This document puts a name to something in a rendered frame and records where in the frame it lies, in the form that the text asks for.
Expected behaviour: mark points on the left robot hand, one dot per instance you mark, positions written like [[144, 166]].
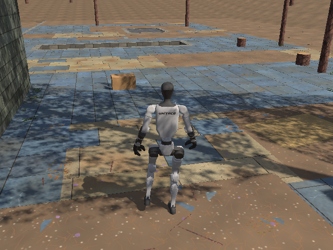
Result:
[[135, 148]]

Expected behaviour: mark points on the left robot upper arm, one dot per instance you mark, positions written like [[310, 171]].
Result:
[[147, 118]]

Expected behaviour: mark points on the robot right shin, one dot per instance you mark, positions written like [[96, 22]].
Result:
[[174, 191]]

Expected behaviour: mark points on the robot left forearm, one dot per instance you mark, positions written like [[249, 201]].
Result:
[[140, 137]]

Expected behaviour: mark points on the left robot thigh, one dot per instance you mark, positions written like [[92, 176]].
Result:
[[153, 155]]

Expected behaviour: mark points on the right robot hand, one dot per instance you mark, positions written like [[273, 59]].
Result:
[[189, 142]]

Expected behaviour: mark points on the right robot upper arm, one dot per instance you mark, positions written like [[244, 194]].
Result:
[[186, 118]]

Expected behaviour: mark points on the robot right forearm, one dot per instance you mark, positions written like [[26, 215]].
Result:
[[192, 135]]

